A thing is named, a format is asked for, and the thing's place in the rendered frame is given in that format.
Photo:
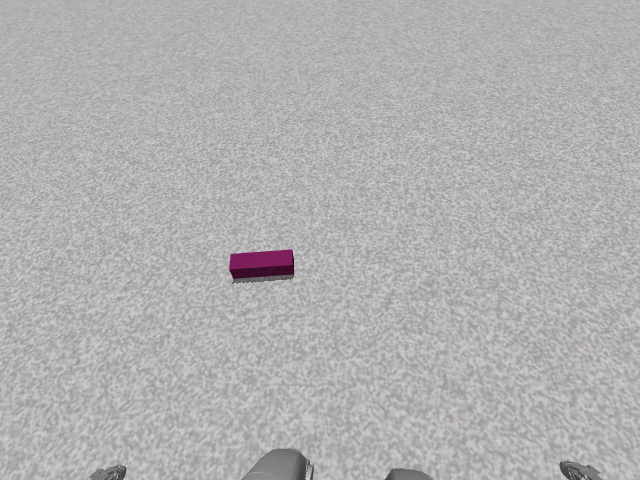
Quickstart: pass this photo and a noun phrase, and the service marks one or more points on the right robot hand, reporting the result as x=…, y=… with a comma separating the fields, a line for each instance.
x=576, y=471

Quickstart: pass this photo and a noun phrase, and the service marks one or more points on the carton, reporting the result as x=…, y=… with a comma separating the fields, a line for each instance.
x=261, y=264

